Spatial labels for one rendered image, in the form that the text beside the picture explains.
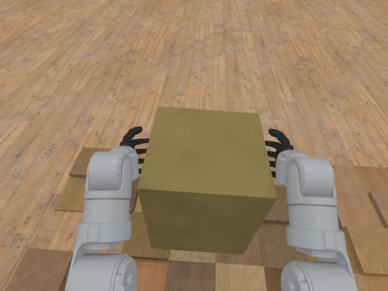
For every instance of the right robot upper arm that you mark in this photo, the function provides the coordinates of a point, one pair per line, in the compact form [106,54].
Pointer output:
[315,276]

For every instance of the carton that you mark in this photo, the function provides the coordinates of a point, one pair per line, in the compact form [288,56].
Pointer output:
[206,183]

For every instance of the left robot forearm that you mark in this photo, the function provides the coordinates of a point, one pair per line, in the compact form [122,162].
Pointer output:
[108,187]

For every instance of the right robot hand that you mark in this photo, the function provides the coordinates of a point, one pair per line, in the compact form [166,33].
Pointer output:
[285,145]

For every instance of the right robot forearm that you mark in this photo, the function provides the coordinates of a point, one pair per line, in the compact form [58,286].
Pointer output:
[313,219]

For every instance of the left robot upper arm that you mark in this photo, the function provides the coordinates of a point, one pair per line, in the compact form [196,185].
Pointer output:
[103,272]

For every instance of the left robot hand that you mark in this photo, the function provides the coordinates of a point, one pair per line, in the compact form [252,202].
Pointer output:
[127,141]

